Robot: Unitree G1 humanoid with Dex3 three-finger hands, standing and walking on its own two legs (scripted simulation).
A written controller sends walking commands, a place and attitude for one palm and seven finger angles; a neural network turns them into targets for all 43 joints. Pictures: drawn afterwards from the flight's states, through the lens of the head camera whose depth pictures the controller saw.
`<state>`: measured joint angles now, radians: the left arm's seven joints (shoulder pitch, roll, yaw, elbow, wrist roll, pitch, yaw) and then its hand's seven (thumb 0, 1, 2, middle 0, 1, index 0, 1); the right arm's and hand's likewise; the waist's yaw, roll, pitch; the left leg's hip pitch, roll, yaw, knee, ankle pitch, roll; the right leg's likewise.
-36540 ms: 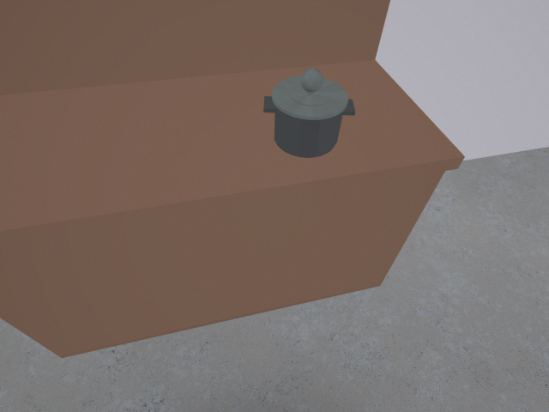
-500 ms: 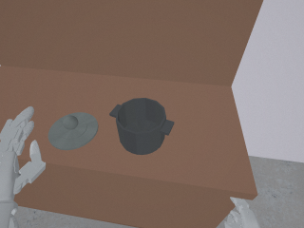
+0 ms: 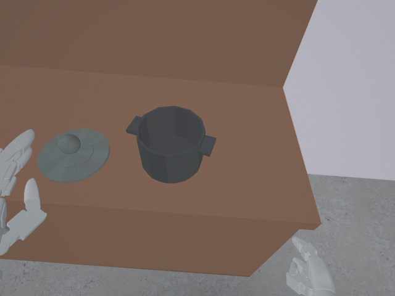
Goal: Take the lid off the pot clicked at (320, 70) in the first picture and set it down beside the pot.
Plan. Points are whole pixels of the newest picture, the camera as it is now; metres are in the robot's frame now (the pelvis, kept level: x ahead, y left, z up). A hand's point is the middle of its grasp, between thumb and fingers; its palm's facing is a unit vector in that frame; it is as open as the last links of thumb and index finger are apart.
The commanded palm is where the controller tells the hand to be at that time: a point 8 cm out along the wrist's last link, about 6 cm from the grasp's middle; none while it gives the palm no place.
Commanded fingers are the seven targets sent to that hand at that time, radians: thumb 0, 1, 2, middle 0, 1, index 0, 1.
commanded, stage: step back with the hand held close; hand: left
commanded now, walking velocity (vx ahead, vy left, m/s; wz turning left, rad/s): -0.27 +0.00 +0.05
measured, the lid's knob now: (69, 144) +0.44 +0.34 +0.01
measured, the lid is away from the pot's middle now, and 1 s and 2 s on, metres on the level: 0.25 0.25 0.25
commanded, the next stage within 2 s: stop stepping back and stand still in 1.40 s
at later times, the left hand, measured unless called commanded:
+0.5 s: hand (2, 265) +0.13 +0.25 +0.16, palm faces +0.39 -0.79 -0.47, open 7.4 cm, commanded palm +0.07 +0.28 +0.18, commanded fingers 0.00 0.90 0.90 -0.20 -0.30 -0.20 -0.30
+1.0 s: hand out of the picture +0.11 +0.25 +0.17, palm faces +0.42 -0.79 -0.45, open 7.4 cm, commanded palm +0.04 +0.28 +0.18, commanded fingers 0.00 0.90 0.90 -0.20 -0.30 -0.20 -0.30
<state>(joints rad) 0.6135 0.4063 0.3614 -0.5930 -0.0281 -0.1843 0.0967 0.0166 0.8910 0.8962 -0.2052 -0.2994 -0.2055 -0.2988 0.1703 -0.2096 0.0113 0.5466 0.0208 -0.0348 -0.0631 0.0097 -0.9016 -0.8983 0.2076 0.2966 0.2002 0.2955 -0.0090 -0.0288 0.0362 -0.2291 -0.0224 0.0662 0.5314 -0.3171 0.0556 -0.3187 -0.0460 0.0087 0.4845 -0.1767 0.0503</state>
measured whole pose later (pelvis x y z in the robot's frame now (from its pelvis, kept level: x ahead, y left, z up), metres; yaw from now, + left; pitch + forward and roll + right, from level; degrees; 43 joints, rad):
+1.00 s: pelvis -0.08 -0.01 -0.02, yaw +1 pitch +0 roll -3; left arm 0.58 0.42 0.44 -0.64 -0.01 -0.26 0.16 0.02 0.89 0.90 -0.21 -0.30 -0.21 -0.30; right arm 0.24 -0.18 -0.01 0.59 0.01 -0.13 -0.05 0.01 -0.90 -0.90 0.21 0.30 0.20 0.30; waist 0.00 -0.03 0.02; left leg -0.47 0.05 0.06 0.76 -0.30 0.05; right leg -0.38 -0.01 -0.03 0.65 -0.28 0.03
